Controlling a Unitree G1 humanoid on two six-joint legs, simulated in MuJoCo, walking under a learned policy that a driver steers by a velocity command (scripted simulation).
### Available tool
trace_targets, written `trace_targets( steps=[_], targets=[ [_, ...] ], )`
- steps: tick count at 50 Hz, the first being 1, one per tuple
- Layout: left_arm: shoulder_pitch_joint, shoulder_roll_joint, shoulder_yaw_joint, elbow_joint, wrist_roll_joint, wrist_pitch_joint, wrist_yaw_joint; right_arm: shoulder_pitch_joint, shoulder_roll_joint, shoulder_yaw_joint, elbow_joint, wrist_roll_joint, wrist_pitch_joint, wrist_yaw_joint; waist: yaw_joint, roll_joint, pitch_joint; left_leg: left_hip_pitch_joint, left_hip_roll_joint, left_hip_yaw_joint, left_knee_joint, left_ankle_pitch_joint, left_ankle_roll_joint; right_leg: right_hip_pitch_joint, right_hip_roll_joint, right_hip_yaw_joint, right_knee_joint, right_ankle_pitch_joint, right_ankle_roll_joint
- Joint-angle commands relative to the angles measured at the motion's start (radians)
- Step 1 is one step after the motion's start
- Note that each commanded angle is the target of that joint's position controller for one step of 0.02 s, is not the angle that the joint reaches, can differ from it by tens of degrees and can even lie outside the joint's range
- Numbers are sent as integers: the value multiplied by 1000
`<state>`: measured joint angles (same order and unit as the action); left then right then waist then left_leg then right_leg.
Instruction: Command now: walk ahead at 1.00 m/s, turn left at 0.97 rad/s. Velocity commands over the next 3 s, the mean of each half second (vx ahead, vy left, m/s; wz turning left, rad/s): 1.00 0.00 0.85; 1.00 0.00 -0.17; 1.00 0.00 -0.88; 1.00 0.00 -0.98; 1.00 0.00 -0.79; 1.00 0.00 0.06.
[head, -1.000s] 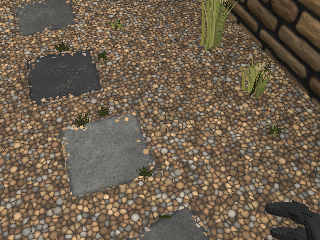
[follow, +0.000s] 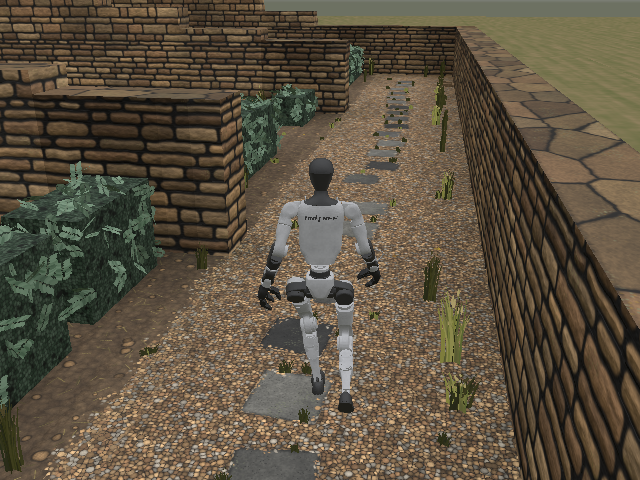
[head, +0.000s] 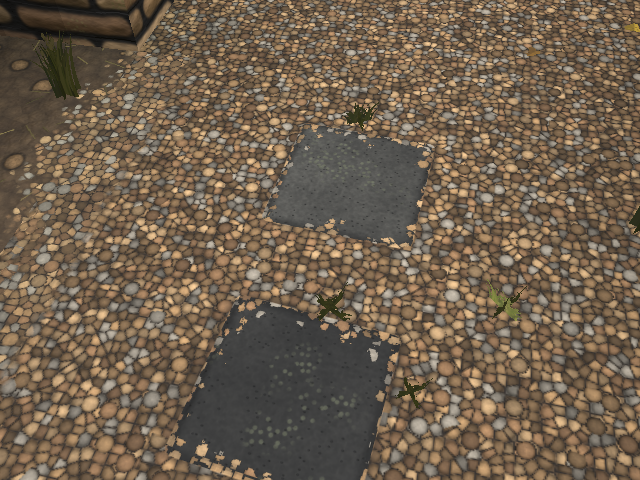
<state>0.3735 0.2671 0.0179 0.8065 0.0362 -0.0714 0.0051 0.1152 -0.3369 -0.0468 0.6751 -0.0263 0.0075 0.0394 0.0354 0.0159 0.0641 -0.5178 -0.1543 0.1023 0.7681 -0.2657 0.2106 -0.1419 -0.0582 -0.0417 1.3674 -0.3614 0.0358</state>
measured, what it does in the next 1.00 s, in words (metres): walks ahead, turning left: right foot, then left foot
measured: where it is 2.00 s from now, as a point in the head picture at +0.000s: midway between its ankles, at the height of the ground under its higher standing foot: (294, 69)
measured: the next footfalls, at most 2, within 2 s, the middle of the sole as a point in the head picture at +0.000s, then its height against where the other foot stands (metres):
right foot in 0.34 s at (422, 438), level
left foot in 0.76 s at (248, 321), level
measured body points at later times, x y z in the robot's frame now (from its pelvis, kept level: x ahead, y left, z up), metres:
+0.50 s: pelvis +0.45 -0.03 +0.04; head +0.47 -0.03 +0.49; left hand +0.40 +0.26 -0.06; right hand +0.70 -0.24 -0.05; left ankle +0.35 +0.04 -0.60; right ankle +0.50 -0.16 -0.69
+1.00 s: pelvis +0.85 +0.17 +0.04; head +0.87 +0.18 +0.49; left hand +0.88 +0.47 -0.07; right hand +0.96 -0.10 -0.08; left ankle +0.76 +0.22 -0.69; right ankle +0.95 +0.06 -0.60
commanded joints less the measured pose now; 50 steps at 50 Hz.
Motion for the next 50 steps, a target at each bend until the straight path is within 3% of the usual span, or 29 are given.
trace_targets(
  steps=[1, 3, 4, 6, 9, 13, 15, 16, 17, 18, 19, 20, 21, 23, 25, 28, 33, 35, 36, 37, 38, 39, 40, 41, 42, 43, 45, 47, 50],
  targets=[
    [-143, 173, 18, -212, 7, -55, 3, 263, -213, -80, 29, 5, -7, -42, -90, -90, -103, 646, 364, -781, -523, -48, 200, -705, -32, 130, 81, -1, -5],
    [-97, 158, 10, -190, 40, -13, 2, 195, -171, -59, 25, 7, -39, -50, -1, -106, -29, 381, 271, -619, -525, 96, 170, -550, -67, 129, -49, -50, 18],
    [-99, 150, 10, -192, 43, 9, 1, 194, -153, -51, 26, 11, -52, -45, 14, -98, -19, 292, 241, -580, -538, 116, 168, -502, -78, 121, -120, -84, 33],
    [-203, 118, -1, -241, 35, 23, -7, 187, -151, -51, 28, 17, -71, -37, 7, -75, 25, 148, 186, -513, -580, 133, 154, -444, -85, 81, -309, -4, 50],
    [-348, 72, -22, -295, 2, 18, -25, 186, -157, -62, 28, 18, -81, -27, -41, -16, 33, 66, 121, -466, -597, 183, 84, -293, -45, 59, -598, 341, 43],
    [-357, 125, -5, -291, -17, 9, -20, 236, -182, -78, 44, 27, -79, -25, -74, 23, -30, 248, 165, -526, -494, 377, 14, -161, 12, 80, -790, 412, 12],
    [-182, 195, 28, -242, -17, 4, -1, 225, -224, -87, 45, 16, -74, -28, 19, 0, -147, 329, 152, -521, -243, 608, -32, 30, 69, 70, -810, 228, -5],
    [25, 230, 48, -192, -10, 1, 15, 187, -228, -84, 45, 10, -79, -24, 142, -28, -242, 273, 118, -462, 5, 645, -57, 236, 53, 43, -800, 162, -21],
    [238, 295, 73, -157, 17, -7, 37, 174, -108, -50, 23, 6, -95, -27, 210, -153, -358, 124, 61, -384, 366, 335, -69, 443, -147, 254, -831, -177, -53],
    [145, 371, 84, -165, 40, -6, 33, 298, 21, -10, -37, 46, -100, -22, 49, -507, -446, -143, -43, -280, 607, -234, -104, 548, -398, 896, -1116, -445, -151],
    [8, 281, 82, -187, 27, 2, 21, 271, -44, -2, 0, 15, -84, -32, 33, -323, -303, -266, 61, -254, 673, -134, -88, 414, -374, 977, -1163, -600, -197],
    [-49, 193, 64, -188, 16, 4, 12, 199, -81, -9, 10, -7, -74, -24, 32, -158, -193, -265, 115, -234, 634, -53, -92, 295, -326, 791, -1131, -506, -197],
    [-55, 152, 55, -161, 17, 3, 4, 147, -80, -8, 3, -16, -69, -10, 24, -61, -115, -230, 143, -228, 566, -16, -98, 177, -271, 634, -1126, -327, -184],
    [-14, 130, 44, -95, 14, -14, 1, 93, -42, 4, -27, -24, -56, 15, -3, -98, -46, -192, 167, -252, 476, -28, -113, 58, -196, 443, -1146, -148, -160],
    [23, 113, 39, -51, -3, -34, -11, 59, -21, 16, -47, -24, -44, 24, -20, -109, -15, -226, 164, -263, 420, -18, -122, 41, -184, 366, -1183, -34, -164],
    [36, 139, 43, -24, -12, -49, -19, -76, -33, 28, -109, -23, -46, 31, -25, -85, 34, -280, 160, -237, 255, 103, -141, 20, -175, 221, -1263, 140, -183],
    [96, 174, 43, 32, -28, -53, -27, -225, -12, 56, -150, -13, -60, 57, -14, -61, 74, 21, 167, -41, -97, 296, -105, -38, -150, 31, -1390, 525, -167],
    [120, 221, 48, 56, -29, -46, -22, -189, -34, 48, -136, -22, -63, 36, -48, -89, 15, 118, 117, -16, -145, 216, -85, 85, -157, 15, -1246, 980, -165],
    [123, 253, 53, 64, -27, -39, -14, -96, -62, 34, -110, -28, -65, 20, -101, -115, -63, 235, 87, -22, -150, 137, -74, 122, -166, 12, -1090, 1178, -158],
    [106, 272, 56, 65, -26, -29, -5, 105, -93, 15, -46, -30, -67, 1, -199, -126, -168, 454, 70, -40, -181, 101, -66, 83, -158, 13, -853, 1215, -148],
    [85, 252, 50, 51, -28, -26, -5, 284, -150, -11, 8, -42, -68, -20, -284, -109, -260, 719, 165, -128, -184, 50, -63, -106, -111, 13, -562, 982, -136],
    [159, 85, 18, 12, -29, -28, -13, 360, -239, -37, 24, -68, -78, -40, -207, 150, -406, 970, 479, -508, -232, -299, -46, -382, 14, 22, -164, 106, -137],
    [187, 107, 24, -16, -60, -22, -12, 349, -247, -42, 1, -48, -70, -43, -182, 213, -545, 977, 618, -916, -432, -454, -10, -517, 79, 126, 51, -87, -148],
    [64, 168, 41, -27, -49, -14, -8, 262, -175, -34, 13, -34, -70, -43, -164, 80, -342, 825, 547, -768, -469, -443, -24, -604, 15, 134, 51, 37, -154],
    [17, 135, 32, -33, -43, -13, -16, 205, -109, -19, 26, -25, -80, -41, -131, 47, -182, 661, 511, -614, -493, -287, -28, -606, -20, 117, -14, 105, -147],
    [8, 110, 29, -19, -37, -3, -25, 177, -77, -15, 39, -26, -89, -38, -94, 27, -109, 544, 470, -503, -527, -148, -45, -567, -48, 117, -57, 122, -137],
    [44, 72, 27, -1, -17, 34, -42, 173, -38, -6, 65, -11, -108, -40, -33, 62, -61, 409, 434, -347, -585, -44, -64, -497, -77, 116, -91, 121, -116],
    [-35, 46, 27, -30, -13, 60, -54, 189, -19, -4, 98, 12, -128, -34, -16, 55, -3, 400, 418, -225, -633, 74, -84, -569, -99, 105, -121, 145, -107],
    [-184, 31, 20, -87, -18, 65, -70, 195, 15, 3, 126, 9, -144, -31, -14, 41, 59, 379, 339, 0, -669, 308, -126, -621, -85, 44, -228, 309, -106]
  ],
)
